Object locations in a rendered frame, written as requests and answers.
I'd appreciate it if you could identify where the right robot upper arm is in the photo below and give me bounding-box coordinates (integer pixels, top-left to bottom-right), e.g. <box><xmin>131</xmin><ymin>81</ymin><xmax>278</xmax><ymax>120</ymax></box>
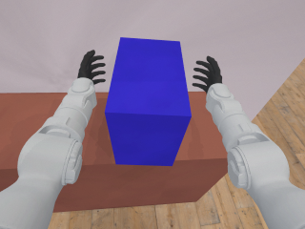
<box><xmin>227</xmin><ymin>140</ymin><xmax>305</xmax><ymax>229</ymax></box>

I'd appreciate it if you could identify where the right robot hand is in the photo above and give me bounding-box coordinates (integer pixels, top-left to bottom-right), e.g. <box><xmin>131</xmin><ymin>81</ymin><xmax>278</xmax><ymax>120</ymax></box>
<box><xmin>192</xmin><ymin>56</ymin><xmax>223</xmax><ymax>94</ymax></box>

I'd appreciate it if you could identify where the left robot hand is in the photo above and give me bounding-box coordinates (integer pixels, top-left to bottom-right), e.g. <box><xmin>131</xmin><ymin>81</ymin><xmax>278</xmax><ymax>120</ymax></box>
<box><xmin>77</xmin><ymin>50</ymin><xmax>106</xmax><ymax>85</ymax></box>

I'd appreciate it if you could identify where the carton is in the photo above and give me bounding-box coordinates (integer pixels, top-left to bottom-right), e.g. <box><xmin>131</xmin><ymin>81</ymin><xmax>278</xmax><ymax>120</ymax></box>
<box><xmin>105</xmin><ymin>37</ymin><xmax>192</xmax><ymax>166</ymax></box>

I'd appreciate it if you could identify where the robot right forearm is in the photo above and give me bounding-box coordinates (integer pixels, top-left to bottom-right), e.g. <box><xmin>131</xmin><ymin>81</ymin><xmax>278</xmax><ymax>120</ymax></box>
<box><xmin>205</xmin><ymin>83</ymin><xmax>290</xmax><ymax>177</ymax></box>

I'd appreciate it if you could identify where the left robot upper arm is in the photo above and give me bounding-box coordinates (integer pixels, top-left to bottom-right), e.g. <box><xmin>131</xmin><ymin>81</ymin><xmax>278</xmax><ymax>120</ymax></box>
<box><xmin>0</xmin><ymin>133</ymin><xmax>83</xmax><ymax>229</ymax></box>

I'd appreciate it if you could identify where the robot left forearm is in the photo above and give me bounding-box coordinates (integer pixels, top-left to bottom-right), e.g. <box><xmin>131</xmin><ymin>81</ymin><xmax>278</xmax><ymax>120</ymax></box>
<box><xmin>17</xmin><ymin>77</ymin><xmax>97</xmax><ymax>176</ymax></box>

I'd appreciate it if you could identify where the pedestal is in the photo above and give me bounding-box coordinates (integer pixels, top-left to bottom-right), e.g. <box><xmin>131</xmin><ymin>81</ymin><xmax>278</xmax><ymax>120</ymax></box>
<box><xmin>0</xmin><ymin>92</ymin><xmax>228</xmax><ymax>213</ymax></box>

